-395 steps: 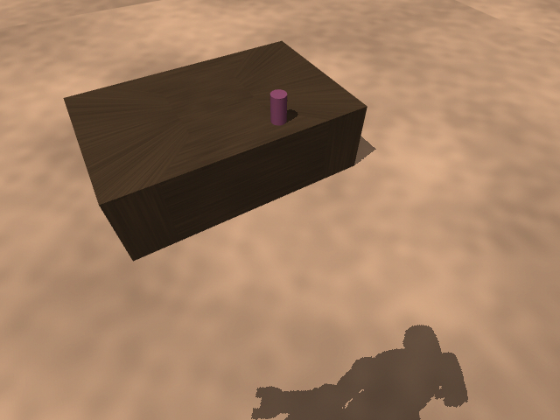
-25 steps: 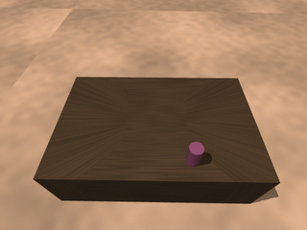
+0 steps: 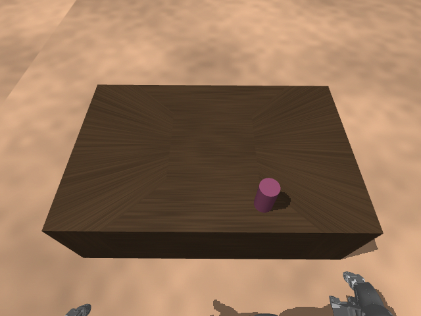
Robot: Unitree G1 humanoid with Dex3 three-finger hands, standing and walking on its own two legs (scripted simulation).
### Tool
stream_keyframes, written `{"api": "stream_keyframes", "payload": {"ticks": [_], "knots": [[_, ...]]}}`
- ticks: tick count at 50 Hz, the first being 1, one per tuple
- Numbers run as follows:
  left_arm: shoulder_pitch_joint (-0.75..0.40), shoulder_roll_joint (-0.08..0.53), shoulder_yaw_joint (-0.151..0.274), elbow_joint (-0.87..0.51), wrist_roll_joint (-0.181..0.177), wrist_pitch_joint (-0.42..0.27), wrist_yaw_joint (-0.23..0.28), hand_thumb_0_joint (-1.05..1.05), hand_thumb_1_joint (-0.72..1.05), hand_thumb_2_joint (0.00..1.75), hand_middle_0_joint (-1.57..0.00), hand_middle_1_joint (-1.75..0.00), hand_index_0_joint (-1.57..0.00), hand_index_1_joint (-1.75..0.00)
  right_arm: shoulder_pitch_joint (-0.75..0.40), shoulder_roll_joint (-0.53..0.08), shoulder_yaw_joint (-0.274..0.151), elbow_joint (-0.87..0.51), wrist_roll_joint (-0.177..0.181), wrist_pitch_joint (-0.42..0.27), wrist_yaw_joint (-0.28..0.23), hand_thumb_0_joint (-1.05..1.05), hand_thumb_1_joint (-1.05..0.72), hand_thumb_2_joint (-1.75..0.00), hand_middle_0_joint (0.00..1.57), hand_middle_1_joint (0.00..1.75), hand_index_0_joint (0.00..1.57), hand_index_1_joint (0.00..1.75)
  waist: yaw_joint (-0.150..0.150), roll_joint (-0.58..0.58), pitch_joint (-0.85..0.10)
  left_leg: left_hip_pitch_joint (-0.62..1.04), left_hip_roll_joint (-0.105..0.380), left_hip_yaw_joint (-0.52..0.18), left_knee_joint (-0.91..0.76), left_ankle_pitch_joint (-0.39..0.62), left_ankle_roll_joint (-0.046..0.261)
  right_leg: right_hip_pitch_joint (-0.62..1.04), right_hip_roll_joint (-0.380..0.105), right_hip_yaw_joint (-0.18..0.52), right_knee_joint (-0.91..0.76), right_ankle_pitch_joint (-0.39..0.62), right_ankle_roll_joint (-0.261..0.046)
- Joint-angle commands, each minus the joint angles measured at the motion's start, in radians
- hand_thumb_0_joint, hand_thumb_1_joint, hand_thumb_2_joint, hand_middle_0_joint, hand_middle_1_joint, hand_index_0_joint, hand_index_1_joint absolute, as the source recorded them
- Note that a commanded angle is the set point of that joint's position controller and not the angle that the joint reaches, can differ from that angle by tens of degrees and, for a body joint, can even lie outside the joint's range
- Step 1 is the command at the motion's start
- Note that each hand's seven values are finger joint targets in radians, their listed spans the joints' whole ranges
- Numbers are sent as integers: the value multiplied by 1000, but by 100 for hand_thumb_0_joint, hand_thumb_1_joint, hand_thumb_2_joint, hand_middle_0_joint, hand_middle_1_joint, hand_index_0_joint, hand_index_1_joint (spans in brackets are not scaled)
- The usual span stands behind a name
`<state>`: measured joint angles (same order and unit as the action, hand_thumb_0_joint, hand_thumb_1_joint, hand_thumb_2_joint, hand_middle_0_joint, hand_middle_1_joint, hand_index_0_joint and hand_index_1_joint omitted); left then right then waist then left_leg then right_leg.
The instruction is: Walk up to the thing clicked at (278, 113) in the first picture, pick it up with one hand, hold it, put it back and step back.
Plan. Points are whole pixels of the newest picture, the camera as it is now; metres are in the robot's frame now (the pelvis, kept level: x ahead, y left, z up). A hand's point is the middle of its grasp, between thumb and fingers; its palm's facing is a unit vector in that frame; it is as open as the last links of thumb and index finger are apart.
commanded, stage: go down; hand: right
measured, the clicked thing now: (266, 195) +0.50 -0.19 -0.35
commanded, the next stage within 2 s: none
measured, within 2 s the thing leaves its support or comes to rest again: neither
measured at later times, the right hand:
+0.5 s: hand (343, 292) +0.17 -0.27 -0.15, palm faces +0.03 +0.94 -0.34, open 17.0 cm
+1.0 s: hand (346, 296) +0.16 -0.27 -0.14, palm faces +0.04 +0.94 -0.33, open 17.6 cm
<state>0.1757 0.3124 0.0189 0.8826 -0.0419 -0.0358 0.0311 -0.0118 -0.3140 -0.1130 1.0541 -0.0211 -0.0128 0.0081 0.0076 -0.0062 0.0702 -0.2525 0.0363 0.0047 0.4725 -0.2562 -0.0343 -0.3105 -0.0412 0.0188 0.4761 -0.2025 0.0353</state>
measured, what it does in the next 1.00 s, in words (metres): stands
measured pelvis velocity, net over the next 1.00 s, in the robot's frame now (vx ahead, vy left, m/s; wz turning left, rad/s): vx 0.02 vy -0.01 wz -0.01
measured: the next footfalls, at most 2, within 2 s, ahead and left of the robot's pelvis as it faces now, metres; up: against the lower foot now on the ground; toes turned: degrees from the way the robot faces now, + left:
none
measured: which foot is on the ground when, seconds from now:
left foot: down 0.00-1.00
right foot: down 0.00-1.00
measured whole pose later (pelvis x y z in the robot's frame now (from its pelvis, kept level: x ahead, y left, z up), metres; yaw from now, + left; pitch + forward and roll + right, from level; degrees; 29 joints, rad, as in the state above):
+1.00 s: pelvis +0.02 -0.01 -0.05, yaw -1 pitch +10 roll +3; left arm 0.25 0.24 -0.01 0.60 -0.03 -0.17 0.11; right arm 0.31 -0.35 -0.16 0.27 -0.03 0.49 0.08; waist 0.03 -0.03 -0.11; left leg -0.55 0.03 0.03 0.84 -0.47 -0.05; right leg -0.66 -0.05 0.07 0.92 -0.44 0.03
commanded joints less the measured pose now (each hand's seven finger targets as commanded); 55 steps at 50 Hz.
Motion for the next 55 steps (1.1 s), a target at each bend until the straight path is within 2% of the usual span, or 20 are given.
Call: {"api": "stream_keyframes", "payload": {"ticks": [1, 3, 4, 9, 13, 15, 17, 19, 21, 24, 28, 29, 30, 31, 35, 38, 42, 48, 52, 55], "knots": [[52, 135, 71, -153, 18, -19, 31, 0, 90, 90, -21, -31, -21, -31, 33, -299, -143, -37, -82, 22, 23, 0, -16, -17, 7, 4, 6, 4, -37, 20, -269, 16, -33, 30, -27, 156, 26, 64, 61, -65, 8, 132, -34], [26, 122, 64, -210, 18, -25, 36, 0, 90, 89, -21, -31, -21, -31, 9, -302, -152, -117, -98, 63, 34, 0, -5, -13, 8, 3, 6, 3, -52, -15, -318, 59, -31, 33, -17, 194, 25, 59, 61, -68, 18, 171, -31], [9, 117, 59, -224, 14, -26, 40, 0, 91, 89, -21, -31, -21, -30, -46, -287, -140, -138, -101, 90, 38, 0, -3, -11, 9, 3, 7, 3, -46, -34, -297, 43, -33, 35, -17, 181, 27, 51, 58, -66, 15, 157, -29], [-30, 112, 49, -301, -5, -43, 39, 0, 90, 89, -21, -30, -20, -31, -3, -174, -67, -251, -65, 218, 73, 0, 25, -7, 7, 4, 6, 4, -24, -18, -186, -50, -56, 52, -20, 71, 37, -3, 35, -50, 2, 55, -30], [13, 108, 54, -304, -1, -49, 36, 0, 90, 88, -20, -30, -20, -30, 28, -209, -85, -351, -66, 275, 96, 0, 42, -6, 5, 5, 4, 5, -4, 0, -189, -86, -55, 56, 12, 87, 31, -10, 36, -43, 47, 68, -39], [12, 103, 53, -322, 4, -60, 38, 0, 90, 88, -20, -30, -20, -30, -47, -242, -99, -454, -78, 271, 95, 0, 49, -6, 4, 6, 4, 6, 6, -21, -244, -99, -51, 50, 42, 109, 27, 8, 35, -39, 77, 89, -41], [31, 96, 51, -313, 13, -73, 42, 0, 91, 88, -20, -30, -20, -30, 3, -243, -108, -461, -92, 267, 86, 0, 50, -5, 4, 6, 4, 6, 12, -6, -269, -116, -50, 49, 84, 145, 24, 7, 31, -35, 115, 130, -41], [30, 87, 48, -313, 21, -92, 47, 0, 90, 89, -20, -30, -20, -30, -29, -246, -118, -536, -100, 251, 72, 0, 53, -5, 4, 6, 4, 6, 14, -38, -314, -131, -44, 41, 131, 167, 20, -1, 32, -32, 162, 150, -38], [38, 85, 50, -318, 25, -105, 51, 0, 89, 90, -20, -30, -20, -30, 58, -249, -137, -551, -103, 254, 58, 0, 55, -4, 4, 5, 4, 5, 1, -63, -340, -142, -39, 41, 160, 175, 20, -18, 35, -30, 196, 173, -35], [43, 83, 49, -329, 25, -113, 59, 0, 90, 90, -20, -30, -19, -30, 109, -237, -140, -632, -81, 280, 48, 0, 58, -2, 5, 5, 4, 5, 2, -83, -390, -142, -42, 46, 183, 207, 20, -5, 32, -20, 225, 223, -32], [41, 84, 46, -339, 19, -119, 69, 0, 91, 90, -19, -29, -19, -30, 179, -212, -111, -693, -52, 336, 66, 0, 59, -1, 5, 5, 4, 5, 13, -67, -382, -173, -47, 58, 203, 225, 20, -19, 26, -12, 253, 256, -30], [32, 85, 42, -348, 17, -120, 70, 0, 90, 90, -19, -29, -19, -30, 171, -205, -103, -700, -43, 350, 71, 0, 57, -2, 5, 5, 5, 5, 17, -66, -343, -193, -49, 60, 205, 207, 20, -44, 23, -9, 256, 243, -27], [39, 87, 45, -343, 15, -123, 72, 0, 90, 90, -19, -29, -19, -30, 163, -226, -118, -723, -39, 360, 72, 0, 59, -1, 5, 5, 5, 5, 15, -68, -357, -194, -48, 64, 210, 217, 19, -51, 23, -6, 266, 261, -28], [29, 82, 38, -351, 12, -122, 74, 0, 90, 90, -19, -29, -19, -30, 184, -230, -116, -714, -37, 372, 73, 0, 59, -1, 5, 5, 5, 5, 10, -45, -309, -200, -47, 65, 207, 198, 18, -85, 26, -8, 266, 215, -29], [23, 79, 32, -381, 10, -134, 81, 0, 90, 89, -19, -29, -19, -30, 235, -232, -115, -754, -43, 413, 81, 0, 57, -2, 5, 5, 5, 5, 7, -26, -296, -220, -47, 62, 220, 163, 17, -122, 30, -9, 284, 152, -36], [35, 81, 39, -387, 11, -145, 84, 0, 90, 89, -19, -29, -19, -30, 244, -251, -134, -829, -40, 435, 80, 0, 58, -3, 5, 5, 5, 5, 2, -49, -336, -215, -43, 61, 237, 188, 16, -121, 34, -6, 307, 176, -37], [37, 69, 32, -402, 14, -158, 85, 0, 91, 89, -19, -30, -19, -29, 286, -228, -121, -863, -34, 459, 74, 0, 59, -2, 5, 5, 5, 5, 15, -61, -343, -239, -47, 65, 263, 174, 19, -133, 27, 3, 324, 192, -34], [28, 72, 30, -424, 16, -187, 98, 0, 91, 89, -19, -30, -19, -30, 291, -242, -135, -951, -26, 471, 61, 0, 59, -1, 5, 5, 5, 5, 21, -80, -312, -295, -52, 72, 264, 26, 24, -191, 28, 13, 316, 15, -36], [35, 73, 30, -425, 17, -204, 110, 0, 91, 89, -19, -30, -19, -29, 321, -234, -131, -996, -19, 487, 61, 0, 61, -1, 5, 5, 5, 5, 22, -91, -344, -305, -51, 72, 286, 36, 26, -183, 27, 14, 334, 30, -35], [22, 69, 22, -435, 17, -215, 116, 0, 91, 89, -19, -30, -19, -30, 330, -221, -126, -1002, -11, 498, 54, 0, 60, -1, 5, 5, 5, 5, 22, -77, -312, -327, -55, 81, 283, -20, 26, -220, 24, 22, 330, -31, -36]]}}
